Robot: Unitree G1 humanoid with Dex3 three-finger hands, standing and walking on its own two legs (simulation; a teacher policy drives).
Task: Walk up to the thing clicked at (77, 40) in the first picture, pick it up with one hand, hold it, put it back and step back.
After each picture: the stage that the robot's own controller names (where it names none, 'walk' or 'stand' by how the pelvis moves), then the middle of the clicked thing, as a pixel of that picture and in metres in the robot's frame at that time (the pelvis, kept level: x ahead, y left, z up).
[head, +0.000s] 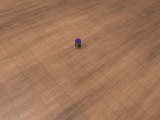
stand; (78, 44) +1.34 +0.01 -0.72
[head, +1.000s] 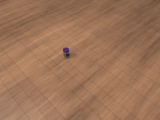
walk; (66, 53) +1.21 +0.20 -0.70
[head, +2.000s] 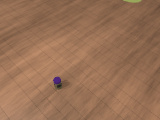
walk; (57, 83) +0.76 +0.24 -0.71
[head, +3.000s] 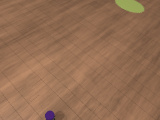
stand; (50, 117) +0.43 +0.20 -0.70
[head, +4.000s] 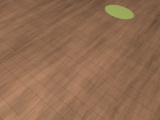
stand; out of the picture +0.37 +0.22 -0.73
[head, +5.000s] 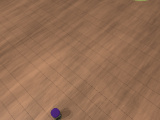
walk; (56, 114) +0.43 +0.25 -0.71
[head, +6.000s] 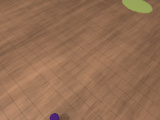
stand; out of the picture +0.42 +0.20 -0.70
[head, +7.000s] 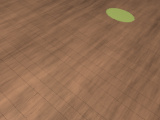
stand; out of the picture +0.41 +0.21 -0.72
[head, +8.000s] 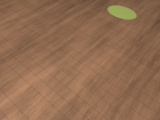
stand; out of the picture +0.40 +0.23 -0.72
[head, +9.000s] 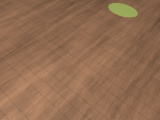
stand; out of the picture +0.38 +0.23 -0.72
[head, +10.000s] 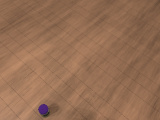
go down; (44, 111) +0.41 +0.22 -0.67
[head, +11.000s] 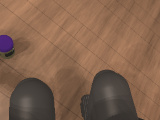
go down; (5, 47) +0.49 +0.23 -0.29
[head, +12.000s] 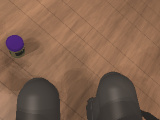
close in; (16, 47) +0.49 +0.21 -0.29
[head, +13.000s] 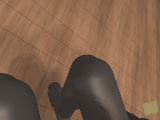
close in; out of the picture +0.48 +0.26 -0.23
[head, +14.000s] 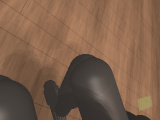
close; out of the picture +0.47 +0.27 -0.24
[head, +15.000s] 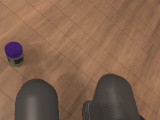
lift; (15, 55) +0.47 +0.21 -0.29
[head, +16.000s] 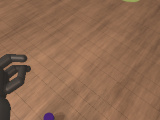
lift; (49, 119) +0.40 +0.18 -0.63
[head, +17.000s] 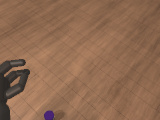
stand; (49, 117) +0.40 +0.19 -0.66
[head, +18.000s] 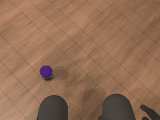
stand; (47, 73) +0.45 +0.18 -0.45
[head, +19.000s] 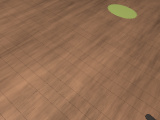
stand; out of the picture +0.38 +0.16 -0.65
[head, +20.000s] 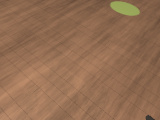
stand; out of the picture +0.39 +0.17 -0.66
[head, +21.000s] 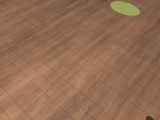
stand; out of the picture +0.38 +0.17 -0.66
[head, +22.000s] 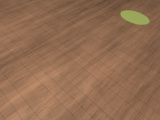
stand; out of the picture +0.41 +0.17 -0.72
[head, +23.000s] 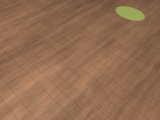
stand; out of the picture +0.39 +0.20 -0.72
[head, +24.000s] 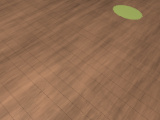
stand; out of the picture +0.38 +0.21 -0.72
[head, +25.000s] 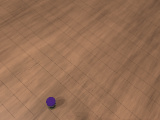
walk; (51, 103) +0.44 +0.15 -0.71
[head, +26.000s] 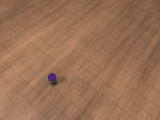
walk; (52, 79) +0.66 +0.22 -0.70
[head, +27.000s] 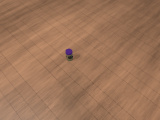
stand; (69, 55) +1.00 +0.17 -0.70
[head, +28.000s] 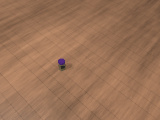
stand; (61, 64) +0.98 +0.17 -0.72
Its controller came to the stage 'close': yes
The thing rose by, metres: 0.00
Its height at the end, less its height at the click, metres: +0.00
